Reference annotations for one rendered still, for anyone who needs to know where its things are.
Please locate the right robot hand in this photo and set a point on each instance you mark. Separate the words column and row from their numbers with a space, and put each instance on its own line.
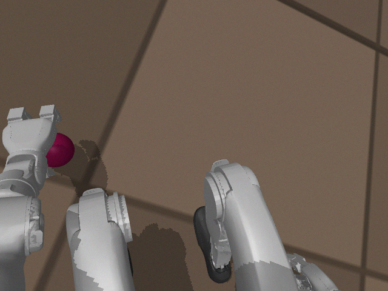
column 313, row 278

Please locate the left robot arm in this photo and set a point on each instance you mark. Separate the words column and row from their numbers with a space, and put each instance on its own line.
column 21, row 220

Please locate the ball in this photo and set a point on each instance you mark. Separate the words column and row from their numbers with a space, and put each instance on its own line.
column 61, row 152

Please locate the right robot foot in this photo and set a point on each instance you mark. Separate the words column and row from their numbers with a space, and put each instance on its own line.
column 203, row 238

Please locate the left robot hand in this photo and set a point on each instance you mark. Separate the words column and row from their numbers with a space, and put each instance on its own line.
column 25, row 133

